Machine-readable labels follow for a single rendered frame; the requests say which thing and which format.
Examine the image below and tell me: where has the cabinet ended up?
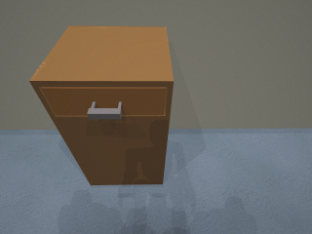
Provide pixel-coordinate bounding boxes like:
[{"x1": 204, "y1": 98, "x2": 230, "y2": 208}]
[{"x1": 29, "y1": 25, "x2": 174, "y2": 185}]

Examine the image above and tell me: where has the handle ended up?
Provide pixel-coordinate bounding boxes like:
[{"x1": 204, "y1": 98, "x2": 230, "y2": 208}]
[{"x1": 87, "y1": 101, "x2": 122, "y2": 120}]

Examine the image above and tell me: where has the drawer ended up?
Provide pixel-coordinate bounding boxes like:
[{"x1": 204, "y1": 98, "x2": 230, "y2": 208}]
[{"x1": 41, "y1": 87, "x2": 166, "y2": 116}]

